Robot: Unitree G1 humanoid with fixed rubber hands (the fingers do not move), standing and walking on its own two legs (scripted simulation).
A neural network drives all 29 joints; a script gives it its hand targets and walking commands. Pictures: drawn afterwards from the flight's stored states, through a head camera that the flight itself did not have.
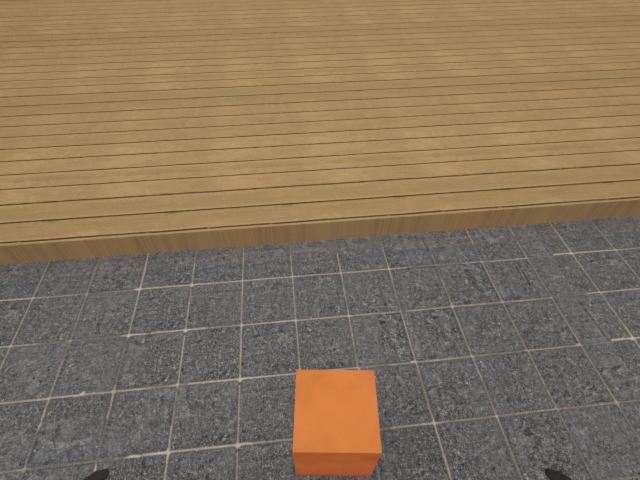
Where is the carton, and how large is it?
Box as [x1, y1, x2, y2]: [292, 370, 381, 475]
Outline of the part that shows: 296,370 292,451 296,475 370,475 381,453 373,370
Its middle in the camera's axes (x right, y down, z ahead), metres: +0.05 +0.52 +1.06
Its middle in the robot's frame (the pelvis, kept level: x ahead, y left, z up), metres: +0.39 -0.04 -0.66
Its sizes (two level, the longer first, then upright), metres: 0.210 0.200 0.250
